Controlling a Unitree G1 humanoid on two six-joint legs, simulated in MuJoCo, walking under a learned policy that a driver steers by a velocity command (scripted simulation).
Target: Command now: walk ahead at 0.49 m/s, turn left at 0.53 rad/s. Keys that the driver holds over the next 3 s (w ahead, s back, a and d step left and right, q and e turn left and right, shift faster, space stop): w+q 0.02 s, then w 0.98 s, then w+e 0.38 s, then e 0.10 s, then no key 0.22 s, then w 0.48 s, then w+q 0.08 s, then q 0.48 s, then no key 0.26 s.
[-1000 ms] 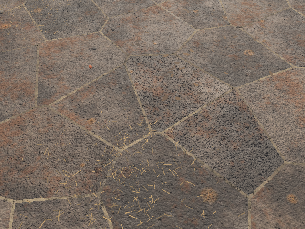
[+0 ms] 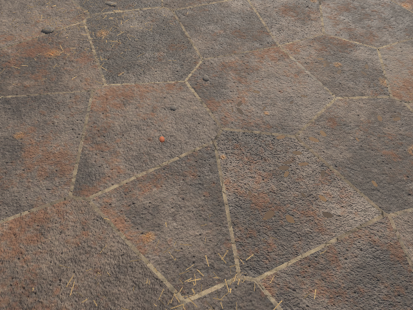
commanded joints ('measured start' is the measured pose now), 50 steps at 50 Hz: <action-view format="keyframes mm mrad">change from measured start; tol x32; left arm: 1 -28 36 8 -66 1 5 10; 9 -151 91 16 -126 -22 -30 -34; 14 370 202 75 2 -23 -15 -31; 50 134 68 28 -23 -19 52 -16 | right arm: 1 -18 -167 -40 -83 13 -14 -23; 14 155 -94 6 -81 23 -21 -17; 33 -387 -83 2 -254 12 -25 15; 40 147 -246 -66 -130 -2 -15 2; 50 -51 -165 -40 -103 -8 -32 0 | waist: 1 13 84 16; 13 124 -153 -347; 34 106 -51 52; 40 -80 284 -422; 50 50 83 4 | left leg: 1 -170 205 -189 -136 83 139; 11 127 269 -298 152 284 70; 15 -612 123 -134 961 -353 -46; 34 -415 202 53 193 110 -59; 37 -60 142 105 136 75 0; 39 631 523 -472 130 21 219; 50 23 361 -95 -199 222 141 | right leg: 1 143 59 -56 -249 183 26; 11 393 113 -78 -582 71 -88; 14 1081 -293 636 -679 -183 -356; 20 565 -86 175 -826 80 -241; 37 702 -70 -24 -508 579 -144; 40 -40 147 12 305 -426 -41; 50 -7 -30 -47 -26 44 -6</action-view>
